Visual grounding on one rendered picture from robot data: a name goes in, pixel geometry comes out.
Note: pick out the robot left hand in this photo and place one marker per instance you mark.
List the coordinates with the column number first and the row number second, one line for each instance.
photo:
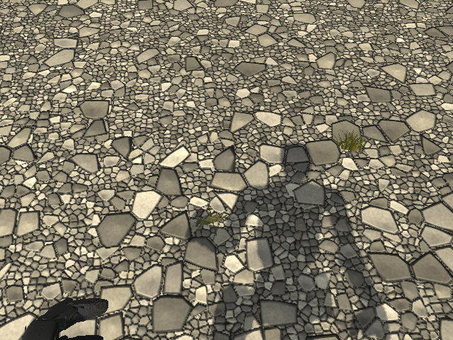
column 64, row 314

